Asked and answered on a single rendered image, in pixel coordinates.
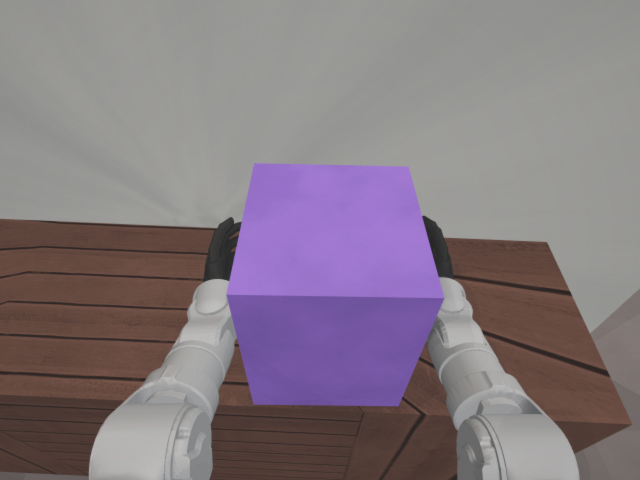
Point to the robot left upper arm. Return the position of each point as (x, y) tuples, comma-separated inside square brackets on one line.
[(163, 441)]

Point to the robot right forearm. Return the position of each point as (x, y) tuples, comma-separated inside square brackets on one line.
[(474, 380)]

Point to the robot right hand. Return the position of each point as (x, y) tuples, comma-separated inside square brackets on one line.
[(439, 249)]

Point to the robot left forearm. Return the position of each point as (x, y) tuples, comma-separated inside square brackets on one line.
[(196, 365)]

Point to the carton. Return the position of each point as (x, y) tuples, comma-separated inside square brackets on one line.
[(333, 290)]

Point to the pedestal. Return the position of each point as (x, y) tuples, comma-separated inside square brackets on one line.
[(89, 310)]

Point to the robot right upper arm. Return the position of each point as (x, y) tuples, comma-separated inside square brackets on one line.
[(513, 447)]

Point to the robot left hand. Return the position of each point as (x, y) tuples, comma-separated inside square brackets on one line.
[(219, 260)]

